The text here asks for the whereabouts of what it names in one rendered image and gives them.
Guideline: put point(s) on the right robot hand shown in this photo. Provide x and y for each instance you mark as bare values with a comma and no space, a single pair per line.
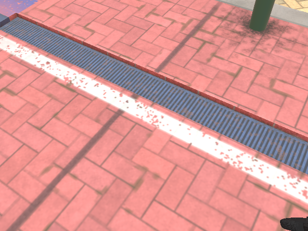
294,224

